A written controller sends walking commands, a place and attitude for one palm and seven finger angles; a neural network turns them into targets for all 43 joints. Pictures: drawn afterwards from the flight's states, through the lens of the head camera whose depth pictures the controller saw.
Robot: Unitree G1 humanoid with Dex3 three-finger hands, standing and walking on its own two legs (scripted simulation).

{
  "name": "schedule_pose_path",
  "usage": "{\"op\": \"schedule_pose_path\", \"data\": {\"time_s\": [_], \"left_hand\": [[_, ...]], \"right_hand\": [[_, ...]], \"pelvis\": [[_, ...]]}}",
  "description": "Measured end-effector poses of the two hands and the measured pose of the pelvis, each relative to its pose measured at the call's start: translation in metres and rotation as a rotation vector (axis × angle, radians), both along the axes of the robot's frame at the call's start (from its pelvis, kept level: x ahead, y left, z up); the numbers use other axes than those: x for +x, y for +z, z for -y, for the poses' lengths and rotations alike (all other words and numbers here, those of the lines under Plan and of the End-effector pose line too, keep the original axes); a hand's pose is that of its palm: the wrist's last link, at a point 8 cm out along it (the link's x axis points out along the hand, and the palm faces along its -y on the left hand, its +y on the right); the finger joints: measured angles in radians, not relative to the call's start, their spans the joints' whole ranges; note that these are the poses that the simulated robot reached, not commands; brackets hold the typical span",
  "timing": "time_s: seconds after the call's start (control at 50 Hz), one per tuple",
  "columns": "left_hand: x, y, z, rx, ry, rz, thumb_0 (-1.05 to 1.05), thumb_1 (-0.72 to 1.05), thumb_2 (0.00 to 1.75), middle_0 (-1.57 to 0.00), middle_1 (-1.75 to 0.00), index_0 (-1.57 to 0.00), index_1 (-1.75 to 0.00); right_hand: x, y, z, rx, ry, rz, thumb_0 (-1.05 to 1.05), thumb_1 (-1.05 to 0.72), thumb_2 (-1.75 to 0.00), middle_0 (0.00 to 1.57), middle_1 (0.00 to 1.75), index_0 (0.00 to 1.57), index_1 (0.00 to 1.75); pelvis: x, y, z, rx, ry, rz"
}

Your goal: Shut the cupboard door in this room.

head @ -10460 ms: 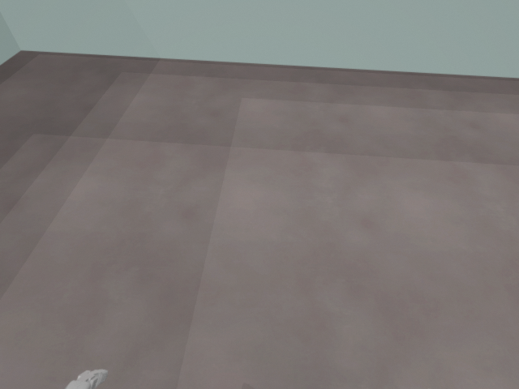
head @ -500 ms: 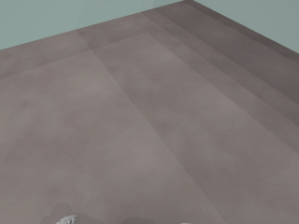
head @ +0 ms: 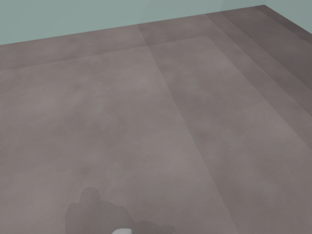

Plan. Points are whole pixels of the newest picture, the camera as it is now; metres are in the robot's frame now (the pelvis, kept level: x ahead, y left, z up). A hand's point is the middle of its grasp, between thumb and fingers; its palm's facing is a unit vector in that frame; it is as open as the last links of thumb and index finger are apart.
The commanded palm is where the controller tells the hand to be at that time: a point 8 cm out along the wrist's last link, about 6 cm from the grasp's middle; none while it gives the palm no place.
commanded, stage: turn or walk to find it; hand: left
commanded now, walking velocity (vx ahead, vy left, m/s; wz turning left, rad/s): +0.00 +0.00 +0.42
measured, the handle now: out of the picture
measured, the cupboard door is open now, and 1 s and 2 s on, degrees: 87 87 87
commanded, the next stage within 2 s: none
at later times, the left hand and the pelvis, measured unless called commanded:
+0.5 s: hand out of the picture +0.03 +0.26 -0.16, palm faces +0.20 -0.95 -0.24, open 7.4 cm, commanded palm none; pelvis -0.02 +0.04 +0.00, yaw +10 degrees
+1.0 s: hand out of the picture -0.07 +0.18 -0.15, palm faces +0.42 -0.87 -0.26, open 7.4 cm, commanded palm none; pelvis -0.05 -0.02 +0.00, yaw +25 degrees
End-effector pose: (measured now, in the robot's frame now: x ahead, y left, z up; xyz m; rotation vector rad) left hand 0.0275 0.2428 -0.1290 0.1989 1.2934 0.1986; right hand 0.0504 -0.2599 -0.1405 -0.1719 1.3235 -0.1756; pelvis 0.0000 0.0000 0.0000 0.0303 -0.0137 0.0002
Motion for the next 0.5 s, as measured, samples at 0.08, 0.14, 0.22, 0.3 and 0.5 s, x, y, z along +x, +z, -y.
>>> {"op": "schedule_pose_path", "data": {"time_s": [0.08,0.14,0.22,0.3,0.5], "left_hand": [[-0.033,-0.017,-0.026,-0.019,0.067,-0.053,0.0,0.9,0.89,-0.21,-0.3,-0.2,-0.3],[-0.051,-0.032,-0.046,-0.03,0.114,-0.088,0.0,0.9,0.89,-0.21,-0.29,-0.2,-0.3],[-0.054,-0.027,-0.061,-0.036,0.142,-0.092,0.01,0.9,0.89,-0.2,-0.29,-0.2,-0.3],[-0.043,-0.017,-0.069,-0.04,0.154,-0.026,0.01,0.91,0.9,-0.2,-0.29,-0.2,-0.3],[-0.01,0.0,-0.065,-0.004,0.149,0.099,0.0,0.9,0.9,-0.2,-0.29,-0.2,-0.3]], "right_hand": [[0.036,0.007,-0.024,-0.028,0.08,0.079,0.01,-0.91,-0.9,0.19,0.29,0.2,0.3],[0.057,0.012,-0.045,-0.046,0.133,0.146,0.01,-0.91,-0.9,0.2,0.29,0.2,0.3],[0.064,0.026,-0.067,-0.054,0.174,0.176,0.01,-0.91,-0.9,0.2,0.29,0.2,0.3],[0.06,0.03,-0.08,-0.043,0.196,0.166,0.01,-0.91,-0.9,0.2,0.3,0.2,0.3],[0.02,0.016,-0.075,-0.001,0.18,0.089,0.01,-0.9,-0.89,0.2,0.3,0.2,0.3]], "pelvis": [[-0.004,-0.007,-0.018,-0.024,0.039,-0.004],[-0.007,-0.014,-0.032,-0.029,0.064,-0.002],[-0.01,-0.005,-0.043,-0.049,0.085,0.006],[-0.014,0.003,-0.05,-0.06,0.114,0.006],[-0.024,0.004,-0.041,-0.042,0.181,-0.001]]}}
